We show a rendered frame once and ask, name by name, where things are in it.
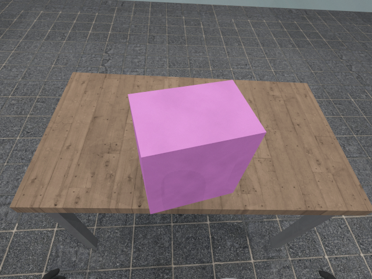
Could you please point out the carton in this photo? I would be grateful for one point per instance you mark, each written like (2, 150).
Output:
(194, 142)

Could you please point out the table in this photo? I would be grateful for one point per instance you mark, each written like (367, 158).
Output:
(87, 160)

